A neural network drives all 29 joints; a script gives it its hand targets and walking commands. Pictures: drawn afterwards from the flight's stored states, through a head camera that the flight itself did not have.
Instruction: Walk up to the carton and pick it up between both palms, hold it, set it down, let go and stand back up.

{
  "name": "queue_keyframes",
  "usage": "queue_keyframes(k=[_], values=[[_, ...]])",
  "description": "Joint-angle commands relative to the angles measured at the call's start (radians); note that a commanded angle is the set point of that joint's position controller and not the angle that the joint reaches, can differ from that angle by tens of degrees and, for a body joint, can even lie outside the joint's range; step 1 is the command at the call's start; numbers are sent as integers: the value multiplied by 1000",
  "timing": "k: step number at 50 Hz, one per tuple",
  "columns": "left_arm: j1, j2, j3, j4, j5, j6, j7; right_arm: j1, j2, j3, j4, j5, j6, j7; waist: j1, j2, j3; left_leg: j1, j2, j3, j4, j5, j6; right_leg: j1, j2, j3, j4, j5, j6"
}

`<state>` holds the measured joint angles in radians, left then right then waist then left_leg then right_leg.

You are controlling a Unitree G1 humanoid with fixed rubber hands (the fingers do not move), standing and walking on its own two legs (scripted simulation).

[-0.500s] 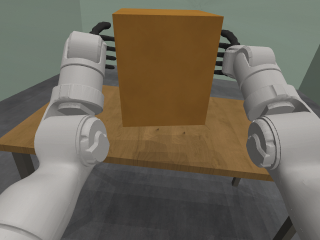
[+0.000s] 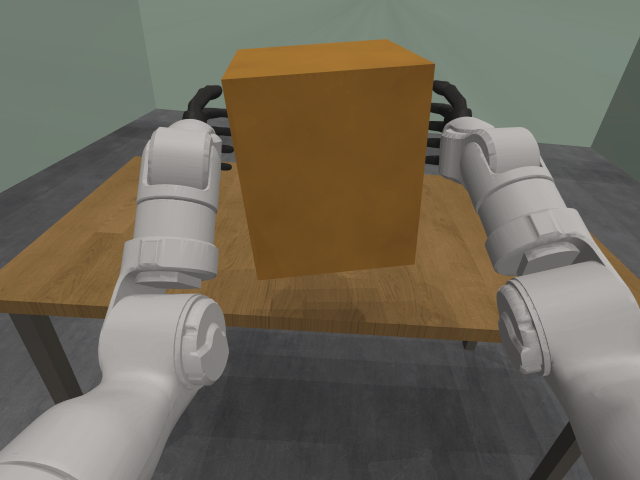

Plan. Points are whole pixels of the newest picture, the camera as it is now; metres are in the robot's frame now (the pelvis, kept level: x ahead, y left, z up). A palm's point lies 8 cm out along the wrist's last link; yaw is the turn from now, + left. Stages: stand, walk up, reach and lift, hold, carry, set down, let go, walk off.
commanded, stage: hold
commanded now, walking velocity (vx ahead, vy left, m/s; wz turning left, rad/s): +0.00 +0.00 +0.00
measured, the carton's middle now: (324, 155) +0.45 -0.01 +0.28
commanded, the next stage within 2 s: set down in 1.46 s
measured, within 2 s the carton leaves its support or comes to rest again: neither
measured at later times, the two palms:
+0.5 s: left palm (166, 91) +0.35 +0.16 +0.38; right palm (462, 106) +0.34 -0.14 +0.38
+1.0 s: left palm (193, 144) +0.38 +0.15 +0.32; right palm (449, 141) +0.37 -0.14 +0.33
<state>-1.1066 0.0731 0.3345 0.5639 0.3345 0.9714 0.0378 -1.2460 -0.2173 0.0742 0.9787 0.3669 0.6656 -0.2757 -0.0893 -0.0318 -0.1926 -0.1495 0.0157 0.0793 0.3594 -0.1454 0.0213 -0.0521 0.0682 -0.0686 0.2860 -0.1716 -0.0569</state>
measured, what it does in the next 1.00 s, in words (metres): stands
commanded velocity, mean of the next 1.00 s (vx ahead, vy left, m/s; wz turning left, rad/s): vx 0.00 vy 0.00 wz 0.00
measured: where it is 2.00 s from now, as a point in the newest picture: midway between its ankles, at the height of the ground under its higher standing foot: outside the picture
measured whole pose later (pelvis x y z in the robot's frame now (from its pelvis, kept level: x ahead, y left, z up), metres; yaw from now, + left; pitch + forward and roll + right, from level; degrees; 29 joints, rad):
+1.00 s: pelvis +0.01 +0.00 +0.00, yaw -1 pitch -5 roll +0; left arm -1.08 0.10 0.37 0.54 0.35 0.96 0.00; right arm -1.23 -0.17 0.07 0.92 0.35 0.68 -0.31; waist -0.09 -0.03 -0.17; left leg -0.11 -0.01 0.03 0.34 -0.15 0.02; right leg -0.02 0.07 -0.05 0.28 -0.18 -0.06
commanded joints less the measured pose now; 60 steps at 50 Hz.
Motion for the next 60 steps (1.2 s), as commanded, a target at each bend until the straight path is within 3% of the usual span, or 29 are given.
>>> queue_keyframes(k=[1,5,9,10,11,12,14,18,20,21,22,24,27,28,29,30,31,33,34,36,37,39,40,47,51,55,56,59,60], values=[[-861,-497,-191,-180,-227,-106,-191,-897,587,26,-385,166,-71,181,28,41,-373,242,-14,-106,18,299,-50,-22,-37,77,-22,361,107],[-888,-485,-139,-83,-203,-119,-215,-912,612,-27,-366,122,-61,176,28,-15,-329,200,-25,-102,4,176,-19,-68,-62,97,-57,223,113],[-959,-449,-89,61,-180,-141,-244,-952,595,-129,-255,56,-65,168,8,-50,-282,221,-28,-121,36,23,-25,-219,-113,147,-147,-137,86],[-980,-459,-97,70,-183,-148,-248,-963,594,-143,-251,46,-70,167,1,-51,-297,252,-34,-124,62,25,-37,-287,-125,158,-167,-215,75],[-986,-487,-118,99,-191,-145,-248,-960,568,-174,-232,26,-72,166,-15,-6,-256,228,-18,-137,37,-22,-39,-310,-115,141,-160,-221,67],[-1010,-480,-113,136,-191,-151,-250,-983,564,-184,-195,24,-76,167,-5,-8,-269,223,-14,-149,31,-78,-38,-296,-121,157,-165,-256,66],[-993,-450,-74,224,-164,-151,-254,-945,522,-237,-82,-7,-73,169,-30,-12,-177,192,-10,-162,37,-136,-47,-310,-133,171,-171,-311,65],[-948,-429,-42,354,-146,-154,-265,-971,398,-297,8,-31,-85,185,-27,83,-112,66,23,-189,-45,-260,-47,-203,-112,145,-105,-261,70],[-946,-454,-56,366,-148,-168,-259,-989,369,-331,26,-56,-106,204,-35,186,-93,-66,52,-193,-121,-310,-52,-87,-74,104,-42,-133,73],[-938,-445,-47,348,-143,-179,-254,-978,376,-330,11,-54,-114,205,-23,193,-121,-71,46,-170,-117,-237,-53,-32,-72,112,-37,-62,76],[-928,-427,-7,371,-121,-175,-252,-986,386,-320,27,-52,-105,210,1,178,-87,-62,44,-162,-128,-213,-48,-43,-69,108,-44,-30,79],[-942,-428,-17,301,-135,-184,-241,-1029,368,-319,-36,-39,-115,216,-8,179,-180,20,38,-145,-115,-94,-62,-36,-57,86,-39,58,74],[-933,-414,-20,253,-158,-187,-237,-1016,404,-255,-69,1,-121,220,21,129,-288,106,23,-123,-64,45,-49,-34,-56,88,-41,124,74],[-958,-443,-49,214,-175,-190,-236,-1024,379,-272,-86,-2,-122,222,-7,151,-302,120,28,-135,-73,39,-54,-34,-46,75,-25,128,72],[-970,-423,-42,219,-177,-196,-234,-1032,398,-262,-83,-4,-121,224,11,137,-316,108,30,-131,-71,18,-46,-25,-53,80,-29,102,76],[-979,-463,-77,133,-203,-207,-227,-1017,427,-241,-134,9,-126,222,-2,147,-362,120,32,-139,-56,59,-49,-12,-43,80,-9,152,74],[-952,-456,-79,101,-202,-206,-222,-995,481,-178,-172,34,-124,217,31,117,-407,144,19,-127,-27,161,-41,8,-50,97,-15,217,82],[-916,-424,-56,109,-185,-188,-222,-961,455,-168,-151,36,-105,209,23,79,-396,183,7,-119,-14,229,-43,5,-47,83,-17,286,86],[-920,-391,-29,115,-169,-186,-226,-972,467,-141,-142,53,-102,212,52,66,-386,180,5,-105,-17,238,-34,23,-42,73,-18,297,95],[-861,-434,-93,-53,-198,-174,-225,-897,522,-46,-259,110,-101,204,39,58,-476,237,-8,-108,25,414,-47,96,-34,80,13,480,102],[-859,-414,-84,-26,-191,-161,-227,-901,500,-52,-252,111,-96,196,42,50,-469,227,-14,-109,29,401,-45,102,-44,81,17,518,107],[-852,-469,-167,-144,-238,-153,-227,-875,532,-11,-363,139,-94,175,6,72,-520,268,-21,-116,44,471,-52,121,-41,86,31,615,111],[-839,-462,-179,-141,-241,-144,-227,-860,520,-10,-361,140,-90,165,-12,74,-478,264,-22,-121,45,455,-56,92,-41,81,29,609,110],[-761,-476,-196,-192,-217,-98,-226,-829,552,57,-458,176,-57,138,13,51,-363,270,-17,-126,20,392,-48,51,-47,91,6,527,117],[-844,-523,-264,-225,-264,-118,-224,-859,566,23,-486,144,-63,139,-19,84,-404,242,-2,-131,10,300,-60,20,-38,76,-6,363,99],[-959,-541,-281,-220,-272,-139,-202,-902,607,-13,-445,126,-59,152,-24,104,-438,227,1,-138,21,218,-63,-47,-44,92,-12,239,85],[-979,-546,-273,-178,-269,-141,-198,-901,587,-59,-406,106,-54,153,-39,121,-409,221,0,-130,10,171,-63,-68,-48,87,-22,197,90],[-964,-512,-188,-57,-224,-139,-203,-926,581,-95,-308,84,-48,169,2,93,-339,125,3,-129,-13,37,-45,-47,-56,112,-40,78,89],[-960,-506,-162,-3,-209,-141,-208,-906,560,-137,-229,58,-46,177,-14,96,-266,96,9,-135,-42,-28,-46,-70,-58,106,-51,22,84]])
